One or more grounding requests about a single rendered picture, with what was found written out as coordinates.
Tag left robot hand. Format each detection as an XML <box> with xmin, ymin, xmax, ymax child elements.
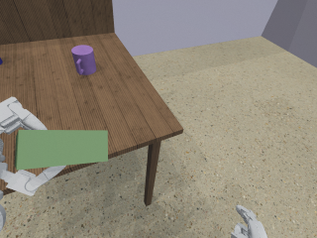
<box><xmin>0</xmin><ymin>96</ymin><xmax>66</xmax><ymax>196</ymax></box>

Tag sponge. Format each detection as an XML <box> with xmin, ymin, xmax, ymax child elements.
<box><xmin>14</xmin><ymin>130</ymin><xmax>108</xmax><ymax>171</ymax></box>

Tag table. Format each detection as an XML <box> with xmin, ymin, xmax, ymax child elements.
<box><xmin>0</xmin><ymin>0</ymin><xmax>184</xmax><ymax>206</ymax></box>

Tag right robot hand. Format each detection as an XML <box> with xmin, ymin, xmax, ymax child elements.
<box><xmin>231</xmin><ymin>204</ymin><xmax>268</xmax><ymax>238</ymax></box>

